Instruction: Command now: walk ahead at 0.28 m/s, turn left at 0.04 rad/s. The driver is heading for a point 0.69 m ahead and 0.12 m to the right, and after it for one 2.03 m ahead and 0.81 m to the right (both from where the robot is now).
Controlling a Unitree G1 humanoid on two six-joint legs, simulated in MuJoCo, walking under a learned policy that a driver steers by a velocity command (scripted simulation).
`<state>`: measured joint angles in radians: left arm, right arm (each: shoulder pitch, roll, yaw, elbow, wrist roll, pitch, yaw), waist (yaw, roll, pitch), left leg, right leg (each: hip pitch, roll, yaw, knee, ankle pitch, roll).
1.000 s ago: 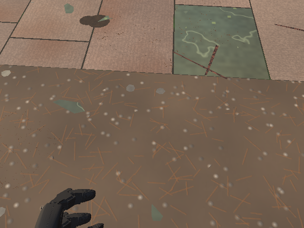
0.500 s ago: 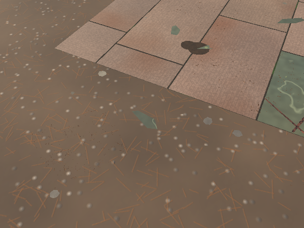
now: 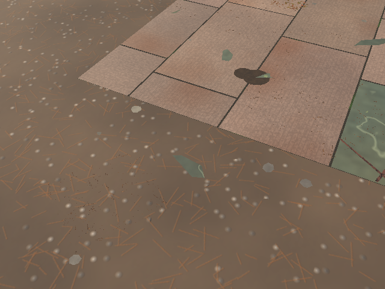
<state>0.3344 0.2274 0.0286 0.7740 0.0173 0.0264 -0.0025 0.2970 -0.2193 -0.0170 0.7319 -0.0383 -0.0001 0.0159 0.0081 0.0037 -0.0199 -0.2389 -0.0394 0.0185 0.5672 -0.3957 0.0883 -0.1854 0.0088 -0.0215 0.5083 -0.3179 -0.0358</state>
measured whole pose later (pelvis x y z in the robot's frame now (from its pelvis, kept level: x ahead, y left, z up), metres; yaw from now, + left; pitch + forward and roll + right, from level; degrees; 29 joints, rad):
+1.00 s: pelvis +0.44 -0.04 -0.01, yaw -3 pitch +1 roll -1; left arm 0.46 0.21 0.03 0.95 0.00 -0.06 0.00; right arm 0.05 -0.21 -0.02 0.78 -0.04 -0.07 0.01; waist 0.05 -0.01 0.06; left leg -0.44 -0.02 0.11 0.58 -0.15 0.10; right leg -0.13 0.04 0.00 0.94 -0.45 -0.08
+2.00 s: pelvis +0.65 -0.04 +0.00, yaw -34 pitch +1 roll +0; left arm 0.22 0.28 0.10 0.79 0.01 0.05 0.00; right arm 0.21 -0.25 -0.04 0.77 -0.02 0.02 -0.06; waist 0.02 -0.04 0.02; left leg -0.25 -0.04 -0.04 0.47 -0.23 0.04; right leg -0.43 0.18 0.17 0.60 -0.29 -0.03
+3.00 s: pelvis +0.70 -0.05 +0.00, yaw -39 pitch +0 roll -1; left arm 0.36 0.25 0.05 1.09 0.02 -0.02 0.01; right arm 0.28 -0.24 -0.04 1.00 -0.03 -0.06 0.00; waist 0.00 -0.03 0.00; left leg -0.22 -0.02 0.07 0.50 -0.27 0.07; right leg -0.15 0.02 0.06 0.59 -0.41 -0.08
